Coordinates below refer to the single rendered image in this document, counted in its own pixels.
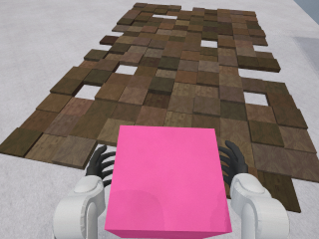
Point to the right robot forearm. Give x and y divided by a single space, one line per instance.
262 217

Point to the carton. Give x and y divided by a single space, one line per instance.
167 183

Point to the right robot hand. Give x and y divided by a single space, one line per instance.
235 161

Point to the left robot forearm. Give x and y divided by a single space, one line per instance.
76 216

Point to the left robot hand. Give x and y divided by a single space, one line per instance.
96 166

